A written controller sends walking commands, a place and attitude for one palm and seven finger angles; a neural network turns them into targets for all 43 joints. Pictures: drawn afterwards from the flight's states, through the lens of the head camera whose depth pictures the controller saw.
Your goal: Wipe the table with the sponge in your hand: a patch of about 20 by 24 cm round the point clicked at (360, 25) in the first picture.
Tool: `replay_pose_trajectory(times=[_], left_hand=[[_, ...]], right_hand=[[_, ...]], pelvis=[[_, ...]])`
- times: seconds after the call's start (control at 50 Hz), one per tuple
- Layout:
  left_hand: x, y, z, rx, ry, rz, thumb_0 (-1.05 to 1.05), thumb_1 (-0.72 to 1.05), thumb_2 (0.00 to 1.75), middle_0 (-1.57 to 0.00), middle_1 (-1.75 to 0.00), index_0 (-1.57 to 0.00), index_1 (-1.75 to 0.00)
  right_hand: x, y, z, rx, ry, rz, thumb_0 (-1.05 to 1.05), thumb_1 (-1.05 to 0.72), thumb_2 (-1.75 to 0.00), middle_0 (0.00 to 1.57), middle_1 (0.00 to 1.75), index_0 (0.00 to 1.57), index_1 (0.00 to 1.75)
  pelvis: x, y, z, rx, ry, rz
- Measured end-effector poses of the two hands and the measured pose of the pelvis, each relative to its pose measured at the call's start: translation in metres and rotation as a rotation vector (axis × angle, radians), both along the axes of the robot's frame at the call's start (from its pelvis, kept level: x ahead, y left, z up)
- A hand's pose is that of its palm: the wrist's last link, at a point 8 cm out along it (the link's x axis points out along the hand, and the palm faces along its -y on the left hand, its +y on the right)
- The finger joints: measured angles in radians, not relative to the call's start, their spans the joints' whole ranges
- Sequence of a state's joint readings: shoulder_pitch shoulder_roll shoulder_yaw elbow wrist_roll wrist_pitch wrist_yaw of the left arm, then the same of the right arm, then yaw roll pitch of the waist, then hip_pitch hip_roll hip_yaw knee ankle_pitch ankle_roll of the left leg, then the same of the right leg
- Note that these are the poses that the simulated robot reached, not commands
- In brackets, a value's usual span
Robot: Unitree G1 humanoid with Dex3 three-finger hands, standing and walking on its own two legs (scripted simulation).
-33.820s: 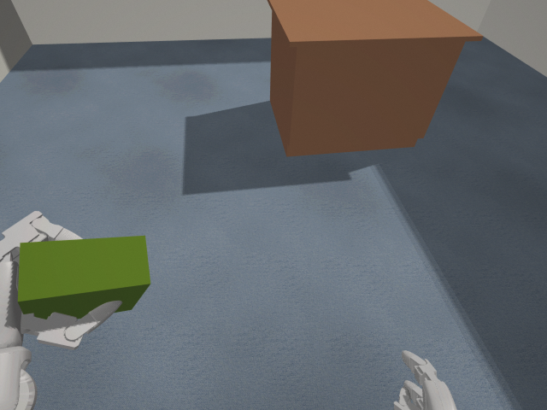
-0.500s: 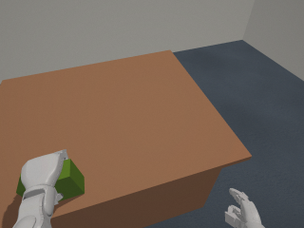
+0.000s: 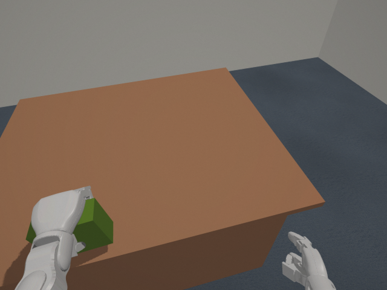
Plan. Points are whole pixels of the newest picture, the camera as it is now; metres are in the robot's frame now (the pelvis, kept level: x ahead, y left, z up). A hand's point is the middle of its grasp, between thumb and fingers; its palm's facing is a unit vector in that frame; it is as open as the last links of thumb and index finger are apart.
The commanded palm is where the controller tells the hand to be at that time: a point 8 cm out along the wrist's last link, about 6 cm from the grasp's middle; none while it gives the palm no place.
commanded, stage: lift the sponge slowly off the table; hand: left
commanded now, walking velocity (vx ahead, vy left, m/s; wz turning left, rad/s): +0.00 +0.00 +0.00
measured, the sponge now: (78, 233) +0.21 +0.30 +0.00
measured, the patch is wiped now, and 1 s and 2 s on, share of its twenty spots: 0.95 0.95 0.95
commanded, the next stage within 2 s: bring the sponge back beside the body in 1.30 s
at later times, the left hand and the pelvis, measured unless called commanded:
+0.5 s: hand (69, 213) +0.22 +0.29 +0.07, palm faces +0.02 -0.09 -1.00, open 9.3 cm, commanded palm +0.19 +0.29 +0.13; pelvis -0.01 +0.00 +0.01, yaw +0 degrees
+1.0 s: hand (57, 207) +0.21 +0.30 +0.10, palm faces +0.04 -0.08 -1.00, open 9.3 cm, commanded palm +0.19 +0.29 +0.16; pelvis -0.01 +0.00 +0.01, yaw +0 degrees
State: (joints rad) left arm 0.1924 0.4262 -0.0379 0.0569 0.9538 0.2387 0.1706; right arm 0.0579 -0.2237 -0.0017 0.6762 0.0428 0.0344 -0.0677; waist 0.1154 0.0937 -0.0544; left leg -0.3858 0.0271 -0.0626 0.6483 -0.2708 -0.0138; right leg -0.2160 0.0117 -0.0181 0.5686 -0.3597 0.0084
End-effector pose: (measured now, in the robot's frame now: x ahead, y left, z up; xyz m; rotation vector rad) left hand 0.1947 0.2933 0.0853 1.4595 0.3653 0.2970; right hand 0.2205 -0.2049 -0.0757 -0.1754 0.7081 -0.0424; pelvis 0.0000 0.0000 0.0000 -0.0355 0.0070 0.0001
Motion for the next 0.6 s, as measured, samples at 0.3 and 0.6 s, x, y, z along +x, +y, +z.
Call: replay_pose_trajectory(times=[0.3,0.6], left_hand=[[0.000,-0.003,0.020,-0.001,-0.012,-0.027,-0.01,-0.45,1.10,-0.80,-1.40,-0.81,-1.42],[-0.003,0.001,0.041,0.006,-0.030,0.014,-0.01,-0.45,1.10,-0.80,-1.40,-0.81,-1.42]], right_hand=[[-0.004,-0.004,0.004,-0.014,-0.013,0.005,0.02,-0.91,-0.89,0.20,0.30,0.20,0.30],[-0.003,-0.006,0.010,-0.006,-0.023,0.015,0.02,-0.91,-0.89,0.20,0.30,0.20,0.30]], pelvis=[[-0.008,-0.002,0.005,0.002,-0.032,0.007],[-0.009,-0.005,0.009,0.008,-0.064,0.004]])
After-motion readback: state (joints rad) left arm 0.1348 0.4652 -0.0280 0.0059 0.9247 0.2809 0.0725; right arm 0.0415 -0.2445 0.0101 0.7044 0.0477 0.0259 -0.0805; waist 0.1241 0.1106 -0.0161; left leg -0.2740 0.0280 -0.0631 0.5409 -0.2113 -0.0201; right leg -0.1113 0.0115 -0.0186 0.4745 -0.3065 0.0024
